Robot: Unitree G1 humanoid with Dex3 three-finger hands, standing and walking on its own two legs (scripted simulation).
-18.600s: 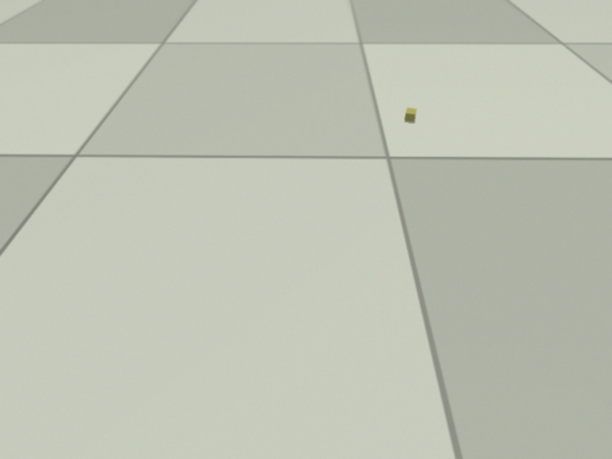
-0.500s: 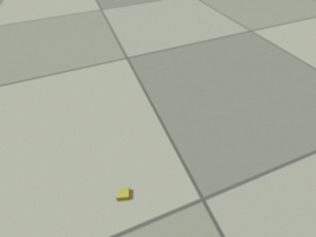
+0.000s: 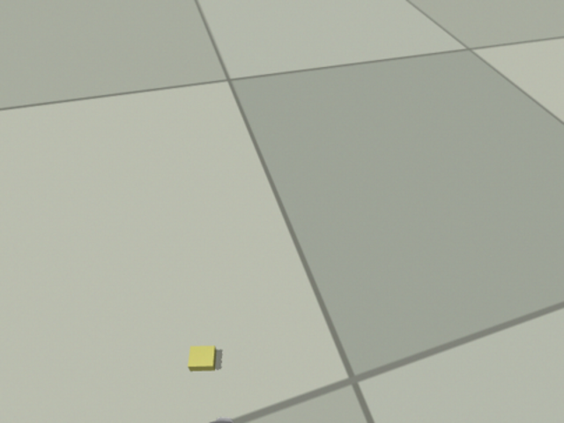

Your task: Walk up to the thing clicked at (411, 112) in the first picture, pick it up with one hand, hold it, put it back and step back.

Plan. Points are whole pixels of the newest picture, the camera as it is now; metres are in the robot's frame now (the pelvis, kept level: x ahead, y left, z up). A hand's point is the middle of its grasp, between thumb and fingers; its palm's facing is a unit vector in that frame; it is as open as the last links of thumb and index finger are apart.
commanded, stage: walk up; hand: left
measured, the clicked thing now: (202, 358) +0.42 +0.24 -0.73
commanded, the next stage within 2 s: none
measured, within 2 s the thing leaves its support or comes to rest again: neither
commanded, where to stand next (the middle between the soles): +0.04 +0.00 m, yaw +1 degrees
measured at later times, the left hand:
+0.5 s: hand out of the picture +0.08 +0.25 -0.13, palm faces -0.03 -0.91 -0.40, open 7.4 cm
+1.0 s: hand out of the picture +0.08 +0.25 -0.13, palm faces -0.01 -0.94 -0.35, open 7.4 cm
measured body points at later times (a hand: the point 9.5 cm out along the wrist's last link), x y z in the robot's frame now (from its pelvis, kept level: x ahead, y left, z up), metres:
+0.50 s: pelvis +0.00 -0.02 +0.01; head +0.02 -0.03 +0.46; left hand +0.08 +0.30 -0.10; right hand +0.10 -0.32 -0.12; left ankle +0.09 +0.12 -0.72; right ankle -0.03 -0.15 -0.72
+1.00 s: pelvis +0.01 -0.01 +0.02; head +0.02 -0.01 +0.47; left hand +0.08 +0.30 -0.11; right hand +0.11 -0.31 -0.10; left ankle +0.09 +0.12 -0.72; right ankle -0.03 -0.15 -0.72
